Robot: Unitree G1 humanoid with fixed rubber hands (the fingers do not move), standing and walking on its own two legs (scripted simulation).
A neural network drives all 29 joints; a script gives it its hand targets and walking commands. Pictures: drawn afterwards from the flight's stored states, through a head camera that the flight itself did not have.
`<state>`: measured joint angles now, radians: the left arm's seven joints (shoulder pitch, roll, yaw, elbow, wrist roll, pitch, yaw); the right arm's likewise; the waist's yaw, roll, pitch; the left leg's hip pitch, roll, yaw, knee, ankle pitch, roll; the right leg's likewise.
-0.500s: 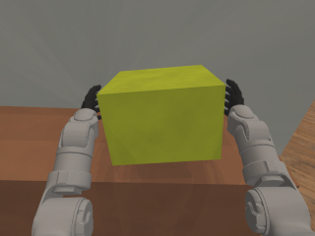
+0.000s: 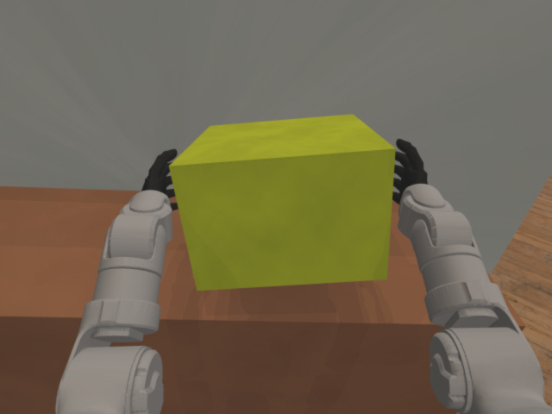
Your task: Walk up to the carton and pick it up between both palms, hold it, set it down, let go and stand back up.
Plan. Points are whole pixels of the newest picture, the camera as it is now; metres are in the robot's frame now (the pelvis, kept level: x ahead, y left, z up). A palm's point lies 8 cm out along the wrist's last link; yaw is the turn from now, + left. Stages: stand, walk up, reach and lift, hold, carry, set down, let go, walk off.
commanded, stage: hold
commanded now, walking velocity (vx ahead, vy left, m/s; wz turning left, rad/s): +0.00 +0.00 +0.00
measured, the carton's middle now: (285, 190) +0.45 +0.01 +0.17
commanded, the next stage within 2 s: set down in 0.16 s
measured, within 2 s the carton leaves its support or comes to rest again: neither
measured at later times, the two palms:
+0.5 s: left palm (145, 193) +0.36 +0.21 +0.21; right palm (403, 185) +0.38 -0.16 +0.23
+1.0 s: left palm (180, 199) +0.41 +0.18 +0.17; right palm (402, 227) +0.40 -0.18 +0.14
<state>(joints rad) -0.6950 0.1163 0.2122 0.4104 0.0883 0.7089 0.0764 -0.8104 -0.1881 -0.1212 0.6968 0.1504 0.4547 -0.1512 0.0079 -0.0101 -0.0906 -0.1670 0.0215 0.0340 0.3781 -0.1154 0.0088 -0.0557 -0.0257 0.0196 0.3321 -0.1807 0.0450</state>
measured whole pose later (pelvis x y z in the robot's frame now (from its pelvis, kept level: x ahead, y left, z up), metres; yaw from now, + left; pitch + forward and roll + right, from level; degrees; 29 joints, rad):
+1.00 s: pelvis +0.03 -0.01 +0.00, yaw +0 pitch -4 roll -1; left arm -0.67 0.10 0.20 0.42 0.21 0.46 0.01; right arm -0.56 -0.07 -0.19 0.54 0.00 0.14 -0.18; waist 0.01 -0.02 0.02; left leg -0.14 0.02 0.03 0.34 -0.13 0.00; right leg -0.03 -0.03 0.02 0.29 -0.20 0.04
